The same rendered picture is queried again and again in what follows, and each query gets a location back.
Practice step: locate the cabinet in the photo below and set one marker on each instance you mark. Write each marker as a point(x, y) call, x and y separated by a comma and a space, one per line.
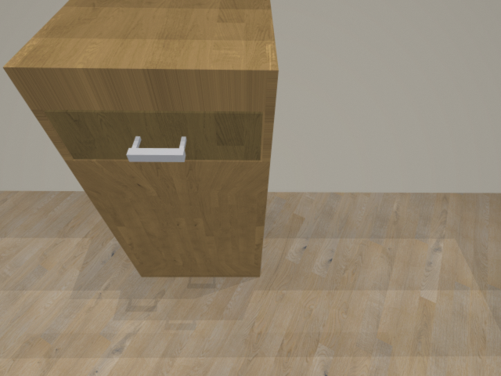
point(198, 218)

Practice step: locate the drawer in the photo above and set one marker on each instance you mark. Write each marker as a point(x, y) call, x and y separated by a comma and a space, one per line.
point(210, 135)

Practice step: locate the handle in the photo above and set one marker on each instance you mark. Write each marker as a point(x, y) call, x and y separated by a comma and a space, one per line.
point(136, 154)

